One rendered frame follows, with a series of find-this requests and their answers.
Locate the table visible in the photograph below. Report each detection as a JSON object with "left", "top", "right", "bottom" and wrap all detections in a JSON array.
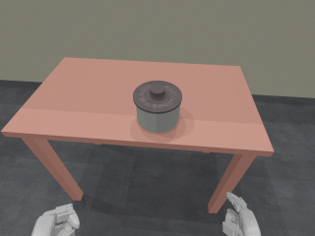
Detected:
[{"left": 1, "top": 57, "right": 274, "bottom": 213}]

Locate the left robot hand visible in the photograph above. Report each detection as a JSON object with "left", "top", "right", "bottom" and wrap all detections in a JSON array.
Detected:
[{"left": 31, "top": 204, "right": 80, "bottom": 236}]

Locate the right robot hand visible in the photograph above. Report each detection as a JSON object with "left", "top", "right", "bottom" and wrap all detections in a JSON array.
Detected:
[{"left": 222, "top": 192, "right": 262, "bottom": 236}]

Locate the pot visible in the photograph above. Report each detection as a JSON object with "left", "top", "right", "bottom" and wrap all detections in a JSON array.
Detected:
[{"left": 136, "top": 104, "right": 181, "bottom": 133}]

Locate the lid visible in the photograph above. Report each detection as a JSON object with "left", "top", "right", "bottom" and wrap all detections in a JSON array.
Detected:
[{"left": 133, "top": 81, "right": 182, "bottom": 114}]

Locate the knob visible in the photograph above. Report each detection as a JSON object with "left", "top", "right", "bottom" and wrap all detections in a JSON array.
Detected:
[{"left": 150, "top": 84, "right": 165, "bottom": 97}]

